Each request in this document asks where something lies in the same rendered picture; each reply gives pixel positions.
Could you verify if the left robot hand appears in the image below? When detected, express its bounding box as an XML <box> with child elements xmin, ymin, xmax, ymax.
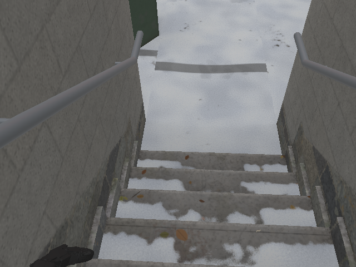
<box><xmin>30</xmin><ymin>244</ymin><xmax>94</xmax><ymax>267</ymax></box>

